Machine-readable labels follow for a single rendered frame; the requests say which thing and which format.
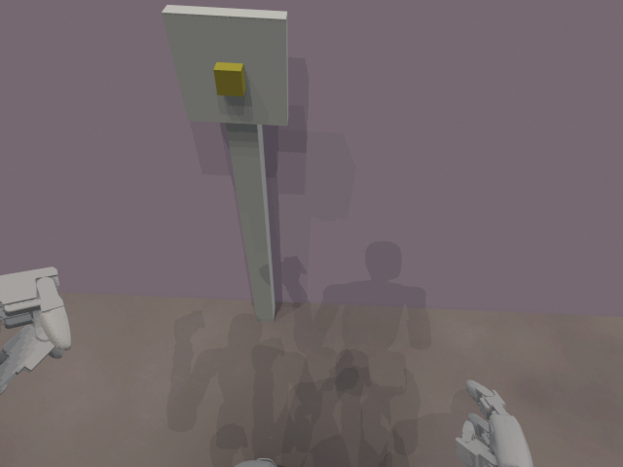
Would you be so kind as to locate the left robot hand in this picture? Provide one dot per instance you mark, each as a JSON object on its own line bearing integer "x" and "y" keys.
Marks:
{"x": 31, "y": 297}

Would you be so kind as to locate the right robot hand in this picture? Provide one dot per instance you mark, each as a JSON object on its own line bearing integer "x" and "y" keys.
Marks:
{"x": 503, "y": 441}

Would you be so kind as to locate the panel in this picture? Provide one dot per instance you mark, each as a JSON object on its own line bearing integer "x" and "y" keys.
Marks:
{"x": 198, "y": 38}

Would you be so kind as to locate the button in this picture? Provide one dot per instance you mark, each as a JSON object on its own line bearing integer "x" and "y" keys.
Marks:
{"x": 229, "y": 78}

